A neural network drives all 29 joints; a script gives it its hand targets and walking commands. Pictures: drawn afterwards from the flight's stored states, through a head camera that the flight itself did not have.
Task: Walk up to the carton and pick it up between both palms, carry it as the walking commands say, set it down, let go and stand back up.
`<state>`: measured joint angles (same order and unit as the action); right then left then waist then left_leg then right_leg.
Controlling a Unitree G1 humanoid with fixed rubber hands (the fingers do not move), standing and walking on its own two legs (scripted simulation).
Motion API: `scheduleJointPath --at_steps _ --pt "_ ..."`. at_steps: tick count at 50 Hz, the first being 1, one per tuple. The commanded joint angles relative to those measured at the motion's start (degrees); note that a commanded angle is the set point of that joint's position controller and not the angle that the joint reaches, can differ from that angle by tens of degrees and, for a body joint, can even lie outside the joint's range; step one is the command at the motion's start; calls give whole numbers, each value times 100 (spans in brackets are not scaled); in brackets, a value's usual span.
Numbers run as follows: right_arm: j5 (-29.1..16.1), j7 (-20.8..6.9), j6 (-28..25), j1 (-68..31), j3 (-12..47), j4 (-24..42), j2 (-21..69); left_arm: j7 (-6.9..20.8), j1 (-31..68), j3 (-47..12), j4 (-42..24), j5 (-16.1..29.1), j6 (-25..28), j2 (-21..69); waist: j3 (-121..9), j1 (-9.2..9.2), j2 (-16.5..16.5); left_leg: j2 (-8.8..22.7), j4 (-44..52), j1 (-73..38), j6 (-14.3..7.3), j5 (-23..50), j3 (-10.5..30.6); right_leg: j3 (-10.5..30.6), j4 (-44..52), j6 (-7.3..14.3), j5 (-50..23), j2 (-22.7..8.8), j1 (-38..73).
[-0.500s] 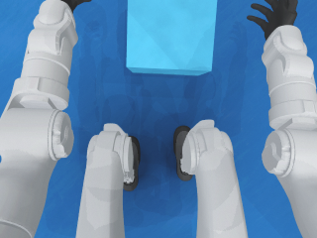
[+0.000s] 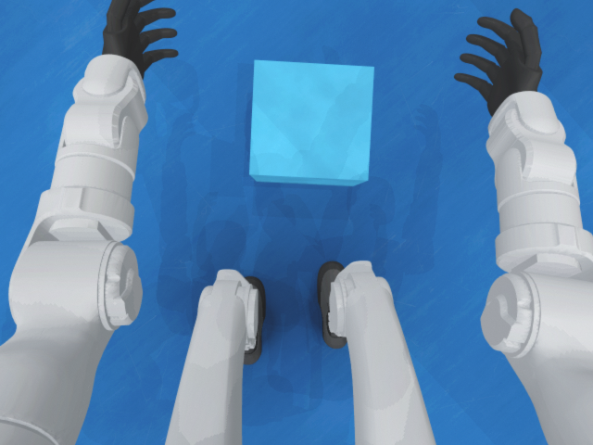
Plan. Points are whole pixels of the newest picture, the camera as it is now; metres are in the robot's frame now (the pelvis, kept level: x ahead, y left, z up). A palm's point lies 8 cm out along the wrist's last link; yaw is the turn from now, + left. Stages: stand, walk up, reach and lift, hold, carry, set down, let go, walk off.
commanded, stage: set down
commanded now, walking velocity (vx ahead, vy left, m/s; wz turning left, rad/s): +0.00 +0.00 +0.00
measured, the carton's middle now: (309, 130) +0.54 -0.05 -0.47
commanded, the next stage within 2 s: let go in 0.48 s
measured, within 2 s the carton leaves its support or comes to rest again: neither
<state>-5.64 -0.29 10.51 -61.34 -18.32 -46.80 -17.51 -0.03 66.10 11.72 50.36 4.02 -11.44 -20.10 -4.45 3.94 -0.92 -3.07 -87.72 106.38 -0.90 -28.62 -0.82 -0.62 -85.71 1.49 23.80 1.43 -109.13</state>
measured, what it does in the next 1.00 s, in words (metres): rises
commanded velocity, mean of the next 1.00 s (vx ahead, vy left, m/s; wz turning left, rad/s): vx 0.00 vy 0.00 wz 0.00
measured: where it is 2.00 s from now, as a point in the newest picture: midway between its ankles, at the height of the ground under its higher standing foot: (291, 326)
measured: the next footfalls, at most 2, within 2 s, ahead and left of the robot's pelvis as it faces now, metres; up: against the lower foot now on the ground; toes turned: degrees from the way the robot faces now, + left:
none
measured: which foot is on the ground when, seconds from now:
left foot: down 0.00-1.00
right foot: down 0.00-1.00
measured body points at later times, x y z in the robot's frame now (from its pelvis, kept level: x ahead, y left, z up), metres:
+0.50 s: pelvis +0.02 +0.00 +0.11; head +0.32 -0.01 +0.45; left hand +0.56 +0.17 +0.01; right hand +0.50 -0.25 +0.01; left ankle +0.07 +0.10 -0.52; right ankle +0.10 -0.10 -0.52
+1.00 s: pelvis +0.08 +0.00 +0.19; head +0.24 +0.00 +0.61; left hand +0.40 +0.20 +0.09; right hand +0.36 -0.26 +0.10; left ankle +0.07 +0.10 -0.52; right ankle +0.10 -0.10 -0.52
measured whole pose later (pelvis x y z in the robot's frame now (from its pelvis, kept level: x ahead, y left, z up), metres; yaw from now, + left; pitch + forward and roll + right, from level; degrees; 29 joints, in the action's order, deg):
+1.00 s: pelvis +0.08 +0.00 +0.19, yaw -1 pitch +24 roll +0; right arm -0.3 -5.2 2.1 -11.4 -8.6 -33.9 -13.0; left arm -0.1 15.5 7.8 35.5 -2.0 -2.9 -10.2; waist -4.1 2.2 0.1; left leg -2.3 -39.1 45.4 -0.9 -17.7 1.5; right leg 0.3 -37.5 1.3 13.8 2.2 -47.7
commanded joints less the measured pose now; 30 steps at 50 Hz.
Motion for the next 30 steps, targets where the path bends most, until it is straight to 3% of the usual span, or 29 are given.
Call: scheduleJointPath --at_steps 1,14,20,25,30 --pt "47 -29 -122 -1169 -99 609 -784 44 1352 101 -601 -26 127 -714 -5901 103 -131 -184 1216 -2781 151 1601 -4 47 951 -300 -2209 144 4348" --pt "229 -90 -225 -921 -159 603 -618 197 1193 278 -491 -210 257 -648 -5643 70 -104 -120 2879 -3985 159 2004 87 181 2529 -352 -2649 66 5821" --pt "587 -147 -399 -826 -319 120 -276 289 1049 449 99 -569 427 -322 -4464 31 -66 -9 3388 -3893 180 1861 185 114 3020 -334 -2386 36 5523" --pt "876 -148 -503 -332 -415 199 -270 188 576 625 0 -893 486 -249 -5009 32 -118 -17 3443 -4436 249 2571 209 109 3128 -296 -3010 88 5945" --pt "974 -321 -512 826 -186 1149 -577 -154 -626 460 -1174 -995 448 57 -6526 34 -235 -40 3397 -5932 319 4054 292 156 3089 -224 -3995 160 6866"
